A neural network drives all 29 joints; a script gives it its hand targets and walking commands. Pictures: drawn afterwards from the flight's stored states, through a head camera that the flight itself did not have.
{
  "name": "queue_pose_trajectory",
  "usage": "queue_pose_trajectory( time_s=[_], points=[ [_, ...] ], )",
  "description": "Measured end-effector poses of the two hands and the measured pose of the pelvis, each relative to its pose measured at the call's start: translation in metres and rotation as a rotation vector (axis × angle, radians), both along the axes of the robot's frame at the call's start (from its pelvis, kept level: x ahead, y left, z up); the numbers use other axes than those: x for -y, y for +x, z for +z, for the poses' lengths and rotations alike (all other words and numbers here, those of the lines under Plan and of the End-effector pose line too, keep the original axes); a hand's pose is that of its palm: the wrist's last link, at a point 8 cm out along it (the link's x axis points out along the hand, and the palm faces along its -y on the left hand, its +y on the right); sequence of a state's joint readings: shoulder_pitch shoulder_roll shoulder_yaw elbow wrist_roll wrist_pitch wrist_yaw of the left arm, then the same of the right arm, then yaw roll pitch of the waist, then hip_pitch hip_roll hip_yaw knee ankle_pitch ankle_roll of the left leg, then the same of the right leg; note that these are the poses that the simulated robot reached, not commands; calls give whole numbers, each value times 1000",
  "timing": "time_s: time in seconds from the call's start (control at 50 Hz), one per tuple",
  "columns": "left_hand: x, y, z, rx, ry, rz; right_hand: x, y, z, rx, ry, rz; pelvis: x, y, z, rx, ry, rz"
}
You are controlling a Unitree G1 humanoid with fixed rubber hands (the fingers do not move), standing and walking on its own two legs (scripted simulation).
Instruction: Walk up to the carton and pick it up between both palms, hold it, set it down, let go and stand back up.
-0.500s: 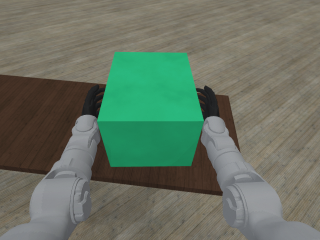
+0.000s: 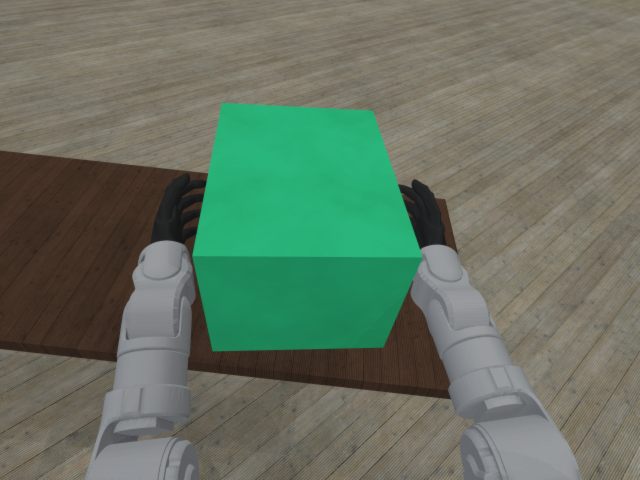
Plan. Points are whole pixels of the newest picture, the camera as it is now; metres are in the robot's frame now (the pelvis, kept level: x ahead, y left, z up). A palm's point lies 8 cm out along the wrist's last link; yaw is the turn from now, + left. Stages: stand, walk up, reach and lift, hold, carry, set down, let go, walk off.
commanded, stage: reach and lift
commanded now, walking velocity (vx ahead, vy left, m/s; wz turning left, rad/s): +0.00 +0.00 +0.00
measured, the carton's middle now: (299, 220) +0.43 -0.01 +0.10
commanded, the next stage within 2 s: hold in 0.98 s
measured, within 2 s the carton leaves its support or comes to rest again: neither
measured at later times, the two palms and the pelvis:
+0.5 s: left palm (170, 229) +0.36 +0.15 +0.16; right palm (437, 242) +0.34 -0.17 +0.14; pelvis -0.02 -0.01 +0.00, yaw -1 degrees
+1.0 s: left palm (167, 223) +0.36 +0.15 +0.17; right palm (436, 236) +0.34 -0.17 +0.15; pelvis -0.01 +0.00 +0.00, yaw -1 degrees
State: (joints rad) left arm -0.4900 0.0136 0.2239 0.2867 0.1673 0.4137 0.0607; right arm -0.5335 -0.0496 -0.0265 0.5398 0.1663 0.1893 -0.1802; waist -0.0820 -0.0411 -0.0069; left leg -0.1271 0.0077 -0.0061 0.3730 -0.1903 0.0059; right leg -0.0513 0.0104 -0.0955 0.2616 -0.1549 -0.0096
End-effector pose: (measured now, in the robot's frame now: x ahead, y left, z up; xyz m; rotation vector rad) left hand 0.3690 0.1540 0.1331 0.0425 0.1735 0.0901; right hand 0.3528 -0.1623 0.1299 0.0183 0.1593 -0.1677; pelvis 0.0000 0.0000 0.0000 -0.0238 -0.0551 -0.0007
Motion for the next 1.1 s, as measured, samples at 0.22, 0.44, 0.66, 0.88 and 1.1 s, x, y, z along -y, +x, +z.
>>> queue_pose_trajectory(
  time_s=[0.22,0.44,0.66,0.88,1.1],
  points=[
    [4,-16,10,-10,3,-2,4,-18,2,-6,16,-8,1,-11,0,20,3,-4],
    [7,-10,25,-10,0,-4,6,-13,12,-4,9,-8,4,-20,1,23,12,-17],
    [3,-9,26,-6,-4,-5,3,-11,16,4,2,-5,6,-17,0,43,10,-6],
    [3,-8,30,4,5,-10,2,-10,19,16,11,-9,2,-13,0,49,7,-6],
    [2,-12,39,23,12,-1,2,-11,28,37,12,1,1,-11,0,56,4,-14]
  ],
)
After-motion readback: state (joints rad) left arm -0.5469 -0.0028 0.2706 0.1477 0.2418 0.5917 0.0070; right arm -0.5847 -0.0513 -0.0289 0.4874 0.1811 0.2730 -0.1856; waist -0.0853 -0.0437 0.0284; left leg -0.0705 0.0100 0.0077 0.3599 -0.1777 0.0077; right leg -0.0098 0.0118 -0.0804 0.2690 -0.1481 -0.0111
